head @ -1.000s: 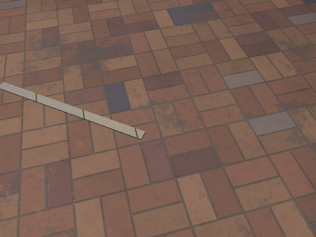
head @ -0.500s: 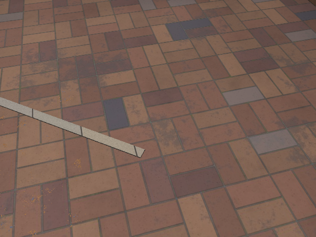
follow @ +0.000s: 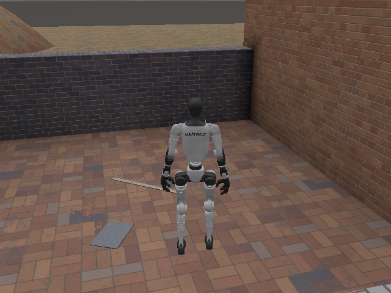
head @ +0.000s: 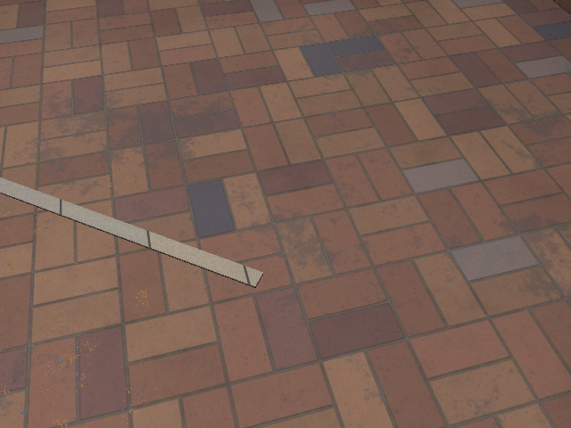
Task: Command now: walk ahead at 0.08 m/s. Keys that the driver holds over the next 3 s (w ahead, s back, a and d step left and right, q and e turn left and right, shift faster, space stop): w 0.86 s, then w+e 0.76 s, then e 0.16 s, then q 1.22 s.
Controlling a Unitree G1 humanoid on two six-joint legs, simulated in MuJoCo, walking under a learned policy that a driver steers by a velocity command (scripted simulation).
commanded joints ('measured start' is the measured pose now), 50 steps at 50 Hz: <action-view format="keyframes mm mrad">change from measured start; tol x32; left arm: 1 38 98 17 -10 -6 -4 5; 9 -31 49 13 -75 -31 -96 -39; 14 460 263 87 58 -27 -113 -44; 50 46 99 46 -190 -19 -85 -24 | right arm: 1 87 -99 -19 -3 8 -2 -6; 31 -412 -88 -31 -312 37 -91 83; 38 188 -298 -112 -167 9 -83 72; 50 -15 -172 -62 -144 -14 -119 43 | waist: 1 -1 16 1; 31 58 -76 129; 38 -130 245 -478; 50 5 42 15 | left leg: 1 -135 7 -10 -107 -145 39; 11 -194 230 -284 -213 -292 170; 17 -747 69 -100 830 -54 90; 35 -169 -43 78 81 248 134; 38 595 404 -802 -164 -85 384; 43 -55 226 -284 -302 158 230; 50 -55 215 -76 -393 262 219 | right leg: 1 67 5 1 -44 -167 -36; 8 -273 -14 -20 306 -205 -70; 12 143 34 -63 8 -92 -85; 15 448 -392 744 -311 -207 -305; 31 263 -235 63 -390 292 -167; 35 343 -229 6 -50 847 -116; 36 204 -187 -16 179 796 -83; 38 -347 78 89 854 -314 -12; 50 -476 -147 139 480 196 -33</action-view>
